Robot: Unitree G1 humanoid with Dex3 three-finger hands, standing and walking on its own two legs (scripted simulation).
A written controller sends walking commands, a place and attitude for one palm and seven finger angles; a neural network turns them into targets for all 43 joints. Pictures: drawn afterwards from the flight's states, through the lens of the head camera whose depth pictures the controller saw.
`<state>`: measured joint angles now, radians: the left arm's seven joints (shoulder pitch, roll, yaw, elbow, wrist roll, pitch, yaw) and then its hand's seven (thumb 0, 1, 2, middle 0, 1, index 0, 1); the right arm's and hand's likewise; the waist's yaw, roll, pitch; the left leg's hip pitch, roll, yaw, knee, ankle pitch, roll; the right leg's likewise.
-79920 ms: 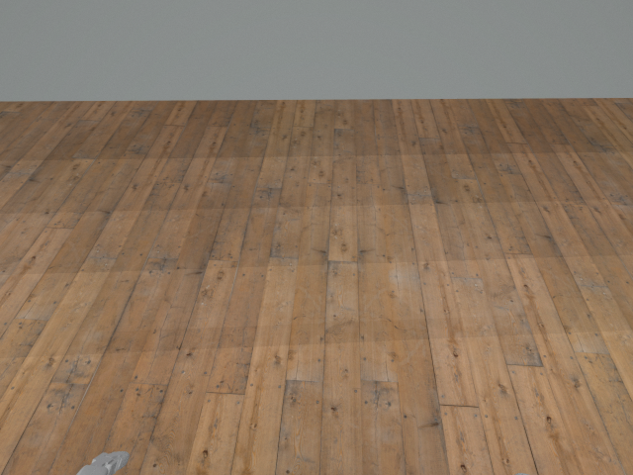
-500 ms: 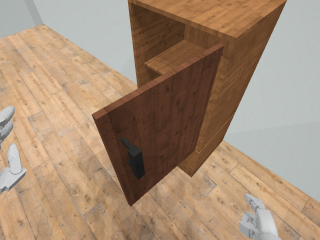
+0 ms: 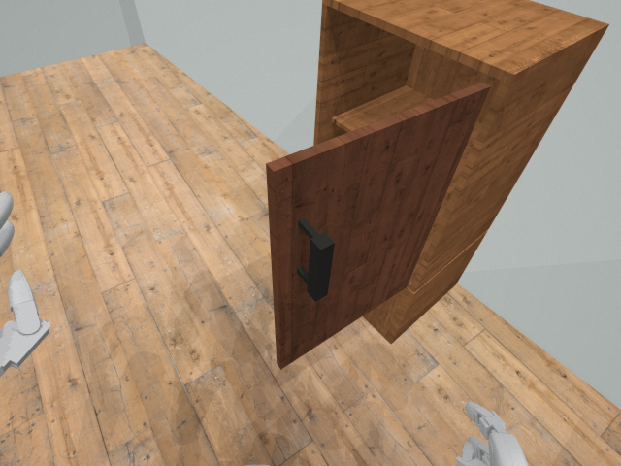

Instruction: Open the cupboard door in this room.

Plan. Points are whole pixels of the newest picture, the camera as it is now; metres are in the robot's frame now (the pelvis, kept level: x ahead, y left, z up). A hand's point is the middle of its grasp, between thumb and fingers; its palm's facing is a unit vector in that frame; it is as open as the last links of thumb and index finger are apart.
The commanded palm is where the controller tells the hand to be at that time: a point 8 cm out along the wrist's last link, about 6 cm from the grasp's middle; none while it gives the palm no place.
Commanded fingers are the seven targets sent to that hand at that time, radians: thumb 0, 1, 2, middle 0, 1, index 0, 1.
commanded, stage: step back with the hand held close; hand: left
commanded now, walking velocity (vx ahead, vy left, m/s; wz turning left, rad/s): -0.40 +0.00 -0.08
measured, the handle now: (311, 259) +0.40 +0.04 +0.02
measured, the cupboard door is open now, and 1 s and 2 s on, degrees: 84 84 84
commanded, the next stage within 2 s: stop stepping back and stand still in 0.18 s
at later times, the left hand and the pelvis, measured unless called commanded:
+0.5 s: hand (14, 460) +0.09 +0.22 +0.17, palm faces +0.27 -0.81 -0.52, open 7.4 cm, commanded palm +0.05 +0.27 +0.19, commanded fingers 0.00 0.90 0.90 -0.20 -0.30 -0.20 -0.30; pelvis -0.12 -0.01 +0.00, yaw -6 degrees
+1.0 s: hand out of the picture +0.04 +0.24 +0.18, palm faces +0.41 -0.80 -0.43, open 7.4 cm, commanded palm -0.01 +0.28 +0.19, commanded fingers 0.00 0.90 0.90 -0.20 -0.30 -0.20 -0.30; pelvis -0.17 -0.01 +0.01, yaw -4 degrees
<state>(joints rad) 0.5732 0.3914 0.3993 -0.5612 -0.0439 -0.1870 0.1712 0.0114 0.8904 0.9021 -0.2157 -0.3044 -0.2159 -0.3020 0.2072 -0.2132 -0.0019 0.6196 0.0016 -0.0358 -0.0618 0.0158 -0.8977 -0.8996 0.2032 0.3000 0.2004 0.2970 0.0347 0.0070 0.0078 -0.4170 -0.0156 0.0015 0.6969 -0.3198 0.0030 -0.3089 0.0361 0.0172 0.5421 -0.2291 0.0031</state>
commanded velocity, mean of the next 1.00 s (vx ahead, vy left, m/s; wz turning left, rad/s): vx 0.03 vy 0.04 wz -0.02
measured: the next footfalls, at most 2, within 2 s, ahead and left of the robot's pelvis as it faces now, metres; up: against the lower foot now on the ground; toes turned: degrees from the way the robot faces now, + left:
left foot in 0.02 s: +0.09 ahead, +0.09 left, +0.00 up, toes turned +0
right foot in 0.40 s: -0.11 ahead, -0.10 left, +0.00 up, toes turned -7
